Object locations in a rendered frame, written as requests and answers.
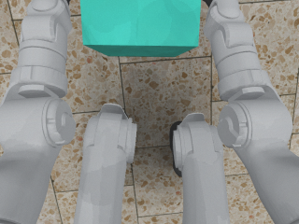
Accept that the robot left forearm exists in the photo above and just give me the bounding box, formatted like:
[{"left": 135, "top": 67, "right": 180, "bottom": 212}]
[{"left": 0, "top": 0, "right": 73, "bottom": 106}]

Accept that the robot right forearm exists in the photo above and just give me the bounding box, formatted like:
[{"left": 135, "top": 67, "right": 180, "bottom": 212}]
[{"left": 203, "top": 0, "right": 293, "bottom": 127}]

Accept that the left robot upper arm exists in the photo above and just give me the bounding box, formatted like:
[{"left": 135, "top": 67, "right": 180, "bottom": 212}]
[{"left": 0, "top": 96, "right": 77, "bottom": 224}]

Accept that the carton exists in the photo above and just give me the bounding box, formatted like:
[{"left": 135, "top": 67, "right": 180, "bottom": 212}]
[{"left": 79, "top": 0, "right": 201, "bottom": 57}]

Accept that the left robot shin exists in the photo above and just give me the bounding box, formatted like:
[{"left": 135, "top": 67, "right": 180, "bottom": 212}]
[{"left": 82, "top": 103, "right": 128, "bottom": 155}]

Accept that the left robot thigh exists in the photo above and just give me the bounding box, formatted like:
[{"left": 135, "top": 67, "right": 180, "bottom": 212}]
[{"left": 73, "top": 112, "right": 137, "bottom": 224}]

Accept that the right robot upper arm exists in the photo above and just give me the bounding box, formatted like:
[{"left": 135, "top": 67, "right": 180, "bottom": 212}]
[{"left": 217, "top": 98, "right": 299, "bottom": 224}]

